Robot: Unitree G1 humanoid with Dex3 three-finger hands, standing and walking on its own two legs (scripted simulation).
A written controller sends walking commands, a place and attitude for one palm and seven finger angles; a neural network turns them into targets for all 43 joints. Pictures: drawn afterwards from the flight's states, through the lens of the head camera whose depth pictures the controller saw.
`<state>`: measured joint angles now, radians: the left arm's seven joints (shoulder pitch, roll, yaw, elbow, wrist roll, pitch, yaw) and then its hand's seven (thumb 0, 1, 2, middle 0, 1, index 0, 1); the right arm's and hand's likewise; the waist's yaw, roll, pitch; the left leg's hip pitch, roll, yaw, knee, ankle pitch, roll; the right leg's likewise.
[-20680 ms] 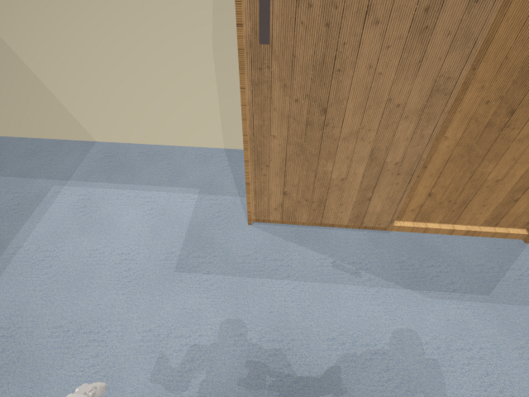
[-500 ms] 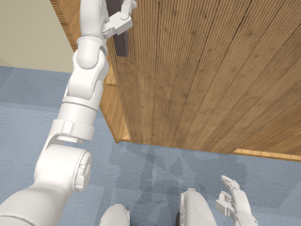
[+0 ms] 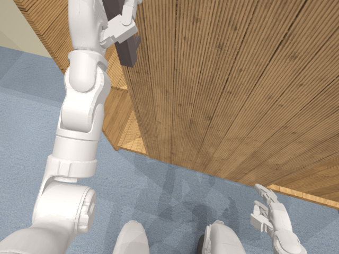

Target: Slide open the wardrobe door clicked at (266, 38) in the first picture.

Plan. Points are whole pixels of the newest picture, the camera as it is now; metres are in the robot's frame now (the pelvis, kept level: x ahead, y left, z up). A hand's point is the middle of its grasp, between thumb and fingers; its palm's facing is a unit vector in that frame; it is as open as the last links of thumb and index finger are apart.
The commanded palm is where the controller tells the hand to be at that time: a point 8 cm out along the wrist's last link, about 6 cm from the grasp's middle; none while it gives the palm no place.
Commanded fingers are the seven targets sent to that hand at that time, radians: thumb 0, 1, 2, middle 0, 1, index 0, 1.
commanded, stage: step sideways, sliding the door along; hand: left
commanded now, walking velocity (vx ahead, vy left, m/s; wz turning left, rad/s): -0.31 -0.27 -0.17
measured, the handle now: out of the picture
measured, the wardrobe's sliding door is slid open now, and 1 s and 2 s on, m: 0.20 0.51 0.51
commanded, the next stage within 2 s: stop walking and hold the door there in 0.88 s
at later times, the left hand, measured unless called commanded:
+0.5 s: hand (301, 57) +0.40 -0.10 +0.24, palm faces -0.13 -0.99 -0.03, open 6.6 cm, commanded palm +0.39 -0.08 +0.23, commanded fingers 0.00 0.90 0.90 -0.45 -1.40 -0.45 -1.40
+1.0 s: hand out of the picture +0.40 -0.15 +0.24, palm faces +0.18 -0.98 -0.01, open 6.2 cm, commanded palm +0.37 -0.11 +0.21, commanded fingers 0.00 0.90 0.90 -0.45 -1.40 -0.45 -1.40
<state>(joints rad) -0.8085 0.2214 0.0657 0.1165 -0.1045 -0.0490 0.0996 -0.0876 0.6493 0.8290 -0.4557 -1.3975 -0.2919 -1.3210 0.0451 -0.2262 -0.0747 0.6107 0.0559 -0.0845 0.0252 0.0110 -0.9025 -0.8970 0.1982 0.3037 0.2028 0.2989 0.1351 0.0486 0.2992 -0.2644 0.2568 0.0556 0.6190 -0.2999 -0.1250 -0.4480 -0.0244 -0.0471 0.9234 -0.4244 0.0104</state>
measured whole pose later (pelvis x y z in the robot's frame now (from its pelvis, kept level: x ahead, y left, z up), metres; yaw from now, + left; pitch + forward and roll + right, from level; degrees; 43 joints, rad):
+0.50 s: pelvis +0.01 -0.15 +0.01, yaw -3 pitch -2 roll -3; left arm -0.63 0.10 -0.12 -0.07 -0.06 -0.14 0.10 -0.10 0.67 0.75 -0.45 -1.40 -0.19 -1.36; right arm 0.05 -0.15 -0.04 0.57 0.03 -0.10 0.05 0.01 -0.90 -0.90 0.20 0.30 0.21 0.30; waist 0.11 0.05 0.28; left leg -0.16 0.27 0.16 0.53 -0.30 -0.13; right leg -0.48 -0.03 -0.02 0.84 -0.34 0.02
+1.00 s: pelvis -0.03 -0.33 +0.01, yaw -5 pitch -2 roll -4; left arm -0.76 0.27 0.15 0.15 -0.09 -0.06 0.12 -0.14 0.63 0.82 -0.46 -1.40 -0.33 -1.29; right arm 0.12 -0.20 -0.05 0.63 0.05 -0.07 0.05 0.01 -0.90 -0.90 0.20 0.30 0.20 0.30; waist 0.14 0.03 0.25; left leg -0.26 0.27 0.09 0.59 -0.29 -0.11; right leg -0.46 -0.02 -0.02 0.97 -0.40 0.03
